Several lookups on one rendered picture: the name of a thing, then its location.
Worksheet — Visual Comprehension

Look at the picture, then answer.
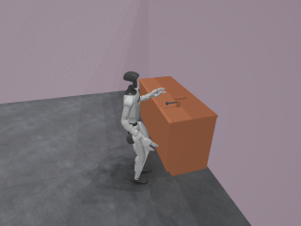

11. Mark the robot head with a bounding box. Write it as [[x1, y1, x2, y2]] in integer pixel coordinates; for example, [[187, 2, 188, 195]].
[[123, 71, 139, 96]]

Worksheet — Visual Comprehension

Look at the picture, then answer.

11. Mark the right robot hand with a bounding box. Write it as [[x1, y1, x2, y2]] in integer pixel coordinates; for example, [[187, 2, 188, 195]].
[[141, 137, 159, 152]]

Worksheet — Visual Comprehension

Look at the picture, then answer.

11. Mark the counter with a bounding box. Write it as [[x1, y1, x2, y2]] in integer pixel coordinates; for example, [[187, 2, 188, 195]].
[[138, 76, 218, 176]]

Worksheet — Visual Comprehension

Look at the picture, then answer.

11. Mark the robot right upper arm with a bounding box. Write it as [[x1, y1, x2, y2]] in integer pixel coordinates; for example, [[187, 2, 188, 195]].
[[120, 96, 134, 124]]

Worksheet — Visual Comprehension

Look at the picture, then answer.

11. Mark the left robot hand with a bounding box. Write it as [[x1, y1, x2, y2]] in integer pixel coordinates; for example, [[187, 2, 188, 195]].
[[150, 88, 166, 98]]

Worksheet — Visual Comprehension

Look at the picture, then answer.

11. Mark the right robot foot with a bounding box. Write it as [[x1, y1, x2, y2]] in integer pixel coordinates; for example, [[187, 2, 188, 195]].
[[131, 176, 148, 185]]

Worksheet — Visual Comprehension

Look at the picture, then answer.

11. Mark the robot right forearm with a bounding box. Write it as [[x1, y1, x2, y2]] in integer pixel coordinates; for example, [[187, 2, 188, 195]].
[[122, 121, 145, 141]]

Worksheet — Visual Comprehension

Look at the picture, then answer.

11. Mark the tap lever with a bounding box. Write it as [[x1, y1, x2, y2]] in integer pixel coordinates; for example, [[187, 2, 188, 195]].
[[166, 101, 177, 105]]

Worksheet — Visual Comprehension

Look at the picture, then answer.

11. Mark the robot left forearm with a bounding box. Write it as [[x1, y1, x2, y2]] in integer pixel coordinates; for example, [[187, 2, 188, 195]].
[[140, 93, 152, 102]]

